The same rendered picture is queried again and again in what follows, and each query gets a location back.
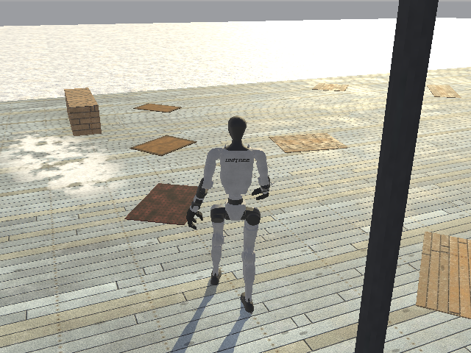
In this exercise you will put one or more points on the right robot hand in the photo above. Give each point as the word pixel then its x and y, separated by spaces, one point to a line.
pixel 257 191

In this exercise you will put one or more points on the robot left shin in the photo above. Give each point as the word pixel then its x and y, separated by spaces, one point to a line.
pixel 216 254

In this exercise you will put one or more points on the robot left thigh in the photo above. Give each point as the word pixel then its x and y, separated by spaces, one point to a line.
pixel 217 214

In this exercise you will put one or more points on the robot left forearm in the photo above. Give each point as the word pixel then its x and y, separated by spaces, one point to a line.
pixel 199 197

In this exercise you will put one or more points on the right robot upper arm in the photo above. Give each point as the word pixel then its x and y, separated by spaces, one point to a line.
pixel 261 163

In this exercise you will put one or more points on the left robot upper arm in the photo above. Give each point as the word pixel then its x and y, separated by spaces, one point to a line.
pixel 210 165

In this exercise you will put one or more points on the robot right forearm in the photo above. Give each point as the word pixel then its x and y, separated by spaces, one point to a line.
pixel 265 188

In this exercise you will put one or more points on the left robot hand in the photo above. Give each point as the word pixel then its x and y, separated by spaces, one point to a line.
pixel 190 218

